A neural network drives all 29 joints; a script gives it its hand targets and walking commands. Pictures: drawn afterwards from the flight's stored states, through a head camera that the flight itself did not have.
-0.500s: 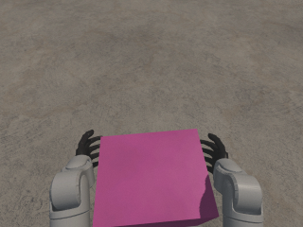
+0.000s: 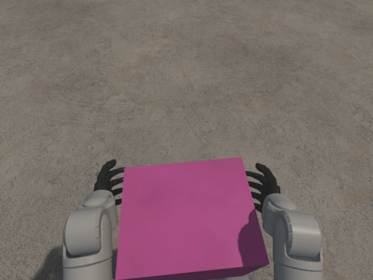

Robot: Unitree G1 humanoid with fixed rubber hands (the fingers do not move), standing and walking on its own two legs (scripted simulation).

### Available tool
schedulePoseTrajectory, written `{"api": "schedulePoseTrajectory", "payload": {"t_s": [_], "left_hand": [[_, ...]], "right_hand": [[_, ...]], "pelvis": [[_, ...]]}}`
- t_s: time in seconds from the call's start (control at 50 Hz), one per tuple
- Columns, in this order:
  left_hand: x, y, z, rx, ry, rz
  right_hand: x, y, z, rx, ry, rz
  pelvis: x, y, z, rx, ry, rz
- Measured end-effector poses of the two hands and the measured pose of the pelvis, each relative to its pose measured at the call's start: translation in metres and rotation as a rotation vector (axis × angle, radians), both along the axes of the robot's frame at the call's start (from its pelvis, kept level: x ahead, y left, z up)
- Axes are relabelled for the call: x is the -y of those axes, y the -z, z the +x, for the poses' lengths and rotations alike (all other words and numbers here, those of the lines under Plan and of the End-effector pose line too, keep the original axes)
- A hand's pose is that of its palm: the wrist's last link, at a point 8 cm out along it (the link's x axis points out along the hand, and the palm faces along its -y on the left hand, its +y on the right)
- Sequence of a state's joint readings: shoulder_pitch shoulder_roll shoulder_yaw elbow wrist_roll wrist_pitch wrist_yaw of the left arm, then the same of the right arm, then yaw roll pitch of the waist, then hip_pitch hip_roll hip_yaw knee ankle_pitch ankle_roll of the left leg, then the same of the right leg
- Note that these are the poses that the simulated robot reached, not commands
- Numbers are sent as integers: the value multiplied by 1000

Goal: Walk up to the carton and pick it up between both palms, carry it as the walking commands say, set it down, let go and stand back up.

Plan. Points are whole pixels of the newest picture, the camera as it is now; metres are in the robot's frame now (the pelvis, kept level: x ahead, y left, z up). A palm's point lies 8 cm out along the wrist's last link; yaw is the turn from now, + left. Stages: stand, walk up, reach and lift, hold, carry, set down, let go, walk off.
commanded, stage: carry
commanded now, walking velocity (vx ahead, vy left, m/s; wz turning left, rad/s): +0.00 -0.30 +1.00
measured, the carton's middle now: (189, 227) +0.22 +0.01 -0.03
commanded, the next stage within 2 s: none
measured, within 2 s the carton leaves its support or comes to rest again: neither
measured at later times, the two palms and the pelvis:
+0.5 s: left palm out of the picture +0.10 +0.16 +0.05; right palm (249, 196) +0.26 -0.11 +0.06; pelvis -0.03 -0.11 +0.00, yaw +29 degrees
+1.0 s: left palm out of the picture +0.00 +0.10 +0.05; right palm (229, 194) +0.26 -0.07 +0.06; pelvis +0.00 -0.21 +0.00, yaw +57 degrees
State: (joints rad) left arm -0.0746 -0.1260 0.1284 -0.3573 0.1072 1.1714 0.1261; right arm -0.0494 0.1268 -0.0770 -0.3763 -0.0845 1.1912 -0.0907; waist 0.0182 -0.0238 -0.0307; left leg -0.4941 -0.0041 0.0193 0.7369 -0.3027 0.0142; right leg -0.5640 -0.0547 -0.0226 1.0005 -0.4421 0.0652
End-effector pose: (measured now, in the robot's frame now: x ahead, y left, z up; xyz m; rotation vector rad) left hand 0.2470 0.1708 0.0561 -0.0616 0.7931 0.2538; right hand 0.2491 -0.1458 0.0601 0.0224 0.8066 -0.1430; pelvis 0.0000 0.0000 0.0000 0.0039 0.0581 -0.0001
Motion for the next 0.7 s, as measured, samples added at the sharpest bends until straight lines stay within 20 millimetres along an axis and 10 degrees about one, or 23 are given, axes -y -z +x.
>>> {"api": "schedulePoseTrajectory", "payload": {"t_s": [0.22,0.42,0.7], "left_hand": [[21,-26,-47,28,-146,73],[-1,-5,-114,31,-412,41],[43,-15,-169,-19,-652,74]], "right_hand": [[16,-12,3,33,-148,56],[-31,-7,16,48,-416,10],[-26,-1,24,1,-650,49]], "pelvis": [[56,-12,-22,-21,-266,-12],[90,2,-36,-9,-441,2],[162,-9,-21,-35,-733,-29]]}}
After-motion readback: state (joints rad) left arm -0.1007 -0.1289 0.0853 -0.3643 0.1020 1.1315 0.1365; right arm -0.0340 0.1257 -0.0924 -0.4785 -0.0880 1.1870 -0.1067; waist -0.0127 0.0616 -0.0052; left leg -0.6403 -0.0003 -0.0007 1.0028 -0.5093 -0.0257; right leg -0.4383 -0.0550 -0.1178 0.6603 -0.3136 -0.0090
